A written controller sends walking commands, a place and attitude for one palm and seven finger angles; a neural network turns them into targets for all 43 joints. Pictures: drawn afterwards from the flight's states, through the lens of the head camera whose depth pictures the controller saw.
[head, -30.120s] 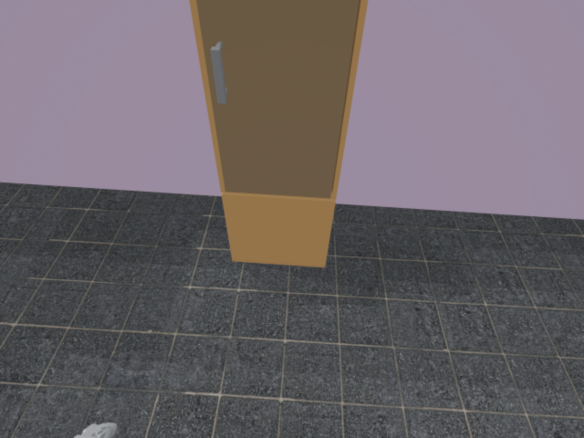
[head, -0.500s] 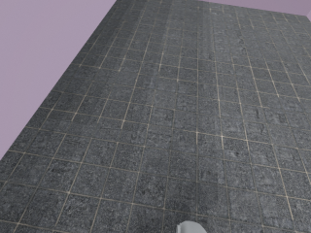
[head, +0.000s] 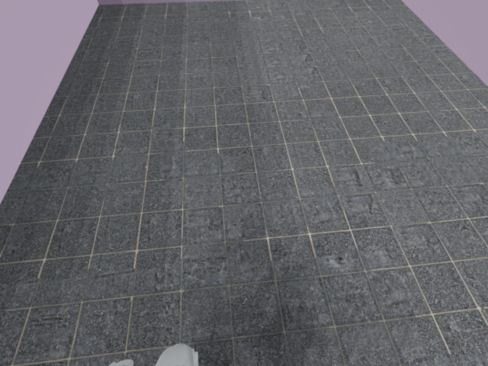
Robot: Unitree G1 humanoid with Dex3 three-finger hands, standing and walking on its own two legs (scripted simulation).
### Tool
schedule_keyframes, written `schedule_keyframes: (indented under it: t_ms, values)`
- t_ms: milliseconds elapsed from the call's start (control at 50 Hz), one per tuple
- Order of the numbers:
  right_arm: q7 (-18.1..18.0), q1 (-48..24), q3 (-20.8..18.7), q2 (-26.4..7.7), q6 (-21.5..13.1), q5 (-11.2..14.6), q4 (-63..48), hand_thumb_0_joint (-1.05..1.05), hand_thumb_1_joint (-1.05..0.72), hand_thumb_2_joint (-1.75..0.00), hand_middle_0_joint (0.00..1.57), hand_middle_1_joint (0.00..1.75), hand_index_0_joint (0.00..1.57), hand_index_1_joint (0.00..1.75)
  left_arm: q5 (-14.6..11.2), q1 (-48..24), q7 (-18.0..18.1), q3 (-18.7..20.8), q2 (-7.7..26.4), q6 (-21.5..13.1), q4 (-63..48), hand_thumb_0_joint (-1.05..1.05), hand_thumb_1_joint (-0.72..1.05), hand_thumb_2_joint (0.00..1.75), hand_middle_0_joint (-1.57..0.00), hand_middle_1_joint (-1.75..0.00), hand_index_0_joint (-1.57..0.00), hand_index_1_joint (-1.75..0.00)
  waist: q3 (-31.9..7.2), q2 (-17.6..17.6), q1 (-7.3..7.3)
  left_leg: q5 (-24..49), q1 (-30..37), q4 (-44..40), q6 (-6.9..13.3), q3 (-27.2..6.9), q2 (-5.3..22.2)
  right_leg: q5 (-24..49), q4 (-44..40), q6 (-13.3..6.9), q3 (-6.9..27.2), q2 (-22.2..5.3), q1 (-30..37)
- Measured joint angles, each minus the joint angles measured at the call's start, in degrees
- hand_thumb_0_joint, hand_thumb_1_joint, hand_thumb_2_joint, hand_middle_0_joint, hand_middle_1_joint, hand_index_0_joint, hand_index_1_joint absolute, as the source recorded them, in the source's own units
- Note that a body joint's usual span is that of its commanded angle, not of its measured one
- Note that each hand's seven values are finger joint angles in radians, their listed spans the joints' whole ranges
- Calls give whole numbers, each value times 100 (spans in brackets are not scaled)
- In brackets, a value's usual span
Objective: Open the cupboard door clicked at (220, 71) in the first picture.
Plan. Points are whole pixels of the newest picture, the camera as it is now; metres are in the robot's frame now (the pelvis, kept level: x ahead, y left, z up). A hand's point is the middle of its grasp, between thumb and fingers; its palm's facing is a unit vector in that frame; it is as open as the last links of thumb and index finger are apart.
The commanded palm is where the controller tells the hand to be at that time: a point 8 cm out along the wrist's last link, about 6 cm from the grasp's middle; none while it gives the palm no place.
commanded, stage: turn to face it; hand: left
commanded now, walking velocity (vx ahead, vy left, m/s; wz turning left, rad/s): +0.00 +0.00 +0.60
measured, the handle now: out of the picture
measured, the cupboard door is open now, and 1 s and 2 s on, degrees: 46 46 46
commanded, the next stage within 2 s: none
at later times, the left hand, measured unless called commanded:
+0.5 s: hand (121, 353) +0.18 +0.24 -0.18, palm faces +0.28 -0.93 -0.23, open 7.4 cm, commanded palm none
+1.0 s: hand out of the picture +0.12 +0.16 -0.18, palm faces +0.58 -0.78 -0.23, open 7.4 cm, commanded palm none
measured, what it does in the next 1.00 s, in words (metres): walks ahead, turning left: left foot, then right foot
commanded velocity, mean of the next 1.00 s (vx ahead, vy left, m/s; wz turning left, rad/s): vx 0.00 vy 0.00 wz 0.60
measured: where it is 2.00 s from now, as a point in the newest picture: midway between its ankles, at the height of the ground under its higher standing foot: (262, 355)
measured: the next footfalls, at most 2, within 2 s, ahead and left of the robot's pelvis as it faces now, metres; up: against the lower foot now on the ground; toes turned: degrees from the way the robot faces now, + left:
left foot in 0.26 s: +0.19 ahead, +0.13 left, +0.00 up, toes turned +16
right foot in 0.66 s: +0.25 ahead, -0.14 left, +0.00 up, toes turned +20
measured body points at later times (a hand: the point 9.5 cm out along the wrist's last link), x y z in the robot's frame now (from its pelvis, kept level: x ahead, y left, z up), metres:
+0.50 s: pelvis +0.14 +0.02 -0.01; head +0.19 +0.04 +0.44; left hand +0.16 +0.28 -0.16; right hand +0.26 -0.21 -0.15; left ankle +0.16 +0.12 -0.74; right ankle +0.16 -0.15 -0.68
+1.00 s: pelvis +0.19 -0.03 -0.01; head +0.24 +0.01 +0.44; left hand +0.09 +0.20 -0.16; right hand +0.45 -0.18 -0.14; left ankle +0.13 +0.07 -0.72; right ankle +0.21 -0.15 -0.74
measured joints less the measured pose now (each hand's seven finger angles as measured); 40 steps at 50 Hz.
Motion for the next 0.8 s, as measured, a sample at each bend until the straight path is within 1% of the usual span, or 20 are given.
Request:
schedule_keyframes:
  t_ms: [80,180,220,240,260,280,300,320,340,380,420,500,600,640,660,680,700,720,760,800]
  values:
    - [1,-275,-3,-6,25,15,-33,0,-92,-90,20,30,20,30,26,128,-13,-74,-18,2,154,-1,95,90,-20,-30,-20,-30,-142,63,60,417,-127,-978,-1,34,-82,-187,-299,52,-197,4,504]
    - [79,-458,8,-65,165,2,26,0,-92,-90,20,30,20,30,61,289,8,-91,-62,78,186,0,94,90,-20,-30,-20,-30,-178,-25,240,264,206,-1747,58,384,-306,-746,-70,172,-512,-107,924]
    - [106,-521,9,-93,192,-22,-17,0,-92,-90,20,30,20,30,73,378,11,-87,-63,127,186,0,93,90,-20,-30,-20,-30,-139,-110,278,299,454,-2105,131,523,-446,-1071,260,252,-628,-222,972]
    - [120,-538,6,-123,184,-42,-65,0,-92,-90,20,30,20,30,68,434,7,-86,-65,157,182,0,93,90,-20,-30,-20,-30,-115,-136,276,571,625,-2367,194,562,-522,-1264,572,305,-685,-297,928]
    - [131,-534,0,-185,157,-71,-135,0,-91,-90,20,30,20,30,51,504,1,-84,-85,197,172,0,93,90,-20,-30,-20,-30,-117,-85,270,959,772,-2589,393,522,-545,-1431,1082,384,-746,-347,762]
    - [119,-553,-19,-212,124,-91,-189,0,-91,-90,20,30,20,30,13,515,-7,-81,-76,262,166,1,92,90,-20,-30,-20,-30,-115,-88,235,731,720,-2476,589,482,-603,-1649,1871,527,-660,-411,432]
    - [100,-585,-26,-212,104,-87,-229,0,-91,-90,20,30,20,30,0,482,-3,-83,-41,349,140,1,92,90,-20,-30,-20,-30,-67,-138,227,477,669,-2325,707,459,-677,-1872,2696,618,-400,-428,70]
    - [85,-600,-27,-211,96,-83,-267,0,-91,-90,20,30,20,30,6,436,5,-70,-7,429,93,1,92,90,-20,-30,-20,-30,-19,-174,241,311,665,-2274,759,434,-731,-1987,3377,682,-143,-411,-266]
    - [65,-594,-33,-216,95,-81,-300,0,-91,-90,20,30,20,30,21,374,11,-44,15,481,47,1,92,90,-20,-30,-20,-30,8,-179,254,245,672,-2305,768,389,-768,-1968,3868,738,44,-400,-575]
    - [15,-564,-44,-238,102,-81,-335,0,-91,-90,20,30,20,30,55,204,0,5,41,537,-57,1,91,90,-20,-30,-20,-30,59,-132,289,343,720,-2522,675,256,-817,-1700,4314,834,312,-431,-1068]
    - [-8,-547,-47,-260,116,-82,-337,0,-91,-90,20,30,20,30,75,38,-21,41,61,545,-200,1,91,90,-20,-30,-20,-30,117,-66,331,492,789,-2787,661,112,-849,-1415,4241,904,525,-498,-1391]
    - [28,-515,-73,-278,168,-80,-355,0,-91,-90,21,30,21,30,83,-153,-28,72,118,547,-446,1,91,90,-20,-30,-20,-30,117,65,334,664,869,-3123,581,-201,-826,-1215,3427,990,766,-561,-1582]
    - [86,-488,-173,-312,277,-87,-440,0,-90,-90,21,30,21,30,84,-255,-27,73,176,552,-610,1,91,90,-19,-30,-20,-30,32,196,232,620,829,-3079,351,-622,-771,-1100,2125,1000,727,-433,-1186]
    - [98,-475,-223,-352,330,-66,-471,1,-90,-90,21,30,21,30,76,-234,-32,56,188,491,-680,1,91,90,-20,-30,-20,-30,-16,226,221,521,744,-2898,230,-788,-790,-721,1286,979,633,-355,-793]
    - [107,-459,-250,-380,353,-40,-490,1,-90,-90,21,30,21,30,91,-192,-26,47,197,434,-722,1,90,90,-20,-30,-20,-30,-63,208,241,420,657,-2725,193,-837,-827,-553,882,881,599,-369,-616]
    - [109,-505,-293,-436,384,-22,-471,1,-90,-90,21,30,21,30,116,-179,-6,39,155,393,-722,1,90,90,-20,-30,-20,-30,-41,257,263,-68,528,-2332,159,-865,-836,-521,932,761,535,-352,-613]
    - [115,-546,-330,-492,421,-19,-461,1,-90,-90,21,30,21,30,128,-154,8,6,112,378,-722,1,90,90,-20,-30,-20,-30,-15,274,259,-556,356,-1746,139,-803,-877,-555,1013,670,460,-389,-589]
    - [125,-572,-360,-549,452,-25,-463,1,-90,-90,21,30,21,30,136,-114,22,-24,64,373,-716,1,90,90,-20,-30,-20,-30,-1,273,245,-822,180,-1113,125,-696,-911,-587,1010,611,375,-454,-518]
    - [152,-633,-392,-639,496,-39,-467,1,-91,-90,20,30,20,30,132,0,42,-64,-10,385,-693,1,90,90,-20,-30,-20,-30,7,223,238,-878,-76,-72,52,-426,-876,-587,859,565,240,-584,-338]
    - [187,-699,-396,-678,520,-37,-492,1,-91,-90,20,30,20,30,129,110,41,-92,-40,402,-655,1,90,90,-20,-30,-20,-30,14,126,219,-748,-146,361,-22,-214,-777,-551,679,558,106,-701,-174]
